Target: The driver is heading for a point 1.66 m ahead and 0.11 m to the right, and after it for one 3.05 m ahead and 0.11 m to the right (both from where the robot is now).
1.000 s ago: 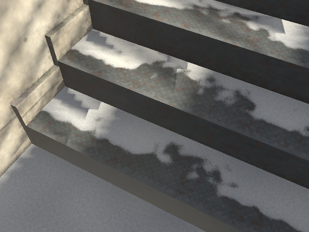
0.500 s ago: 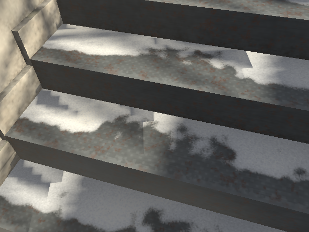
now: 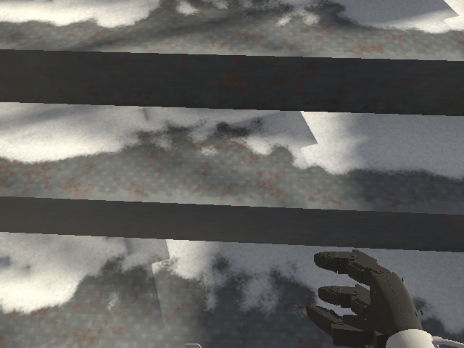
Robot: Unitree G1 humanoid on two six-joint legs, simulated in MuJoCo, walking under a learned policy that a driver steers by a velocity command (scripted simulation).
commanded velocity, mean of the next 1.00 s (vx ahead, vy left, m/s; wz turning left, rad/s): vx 0.50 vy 0.00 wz -0.28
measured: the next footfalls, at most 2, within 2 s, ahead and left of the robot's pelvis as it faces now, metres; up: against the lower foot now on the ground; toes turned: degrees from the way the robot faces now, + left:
right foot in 0.54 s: +0.44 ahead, -0.19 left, +0.16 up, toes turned -16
left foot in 1.00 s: +0.72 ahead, -0.04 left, +0.33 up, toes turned -10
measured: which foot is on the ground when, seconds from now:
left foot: down 0.00-0.56, up 0.58-0.98, down 1.00-1.00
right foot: up 0.00-0.52, down 0.54-1.00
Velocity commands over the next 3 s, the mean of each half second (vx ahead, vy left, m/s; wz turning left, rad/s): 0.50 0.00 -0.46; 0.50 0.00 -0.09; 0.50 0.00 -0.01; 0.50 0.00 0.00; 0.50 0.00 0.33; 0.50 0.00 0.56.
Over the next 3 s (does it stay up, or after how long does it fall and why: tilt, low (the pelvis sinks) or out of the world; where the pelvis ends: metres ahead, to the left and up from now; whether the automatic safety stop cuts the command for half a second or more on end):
stays up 1.50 -0.31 0.94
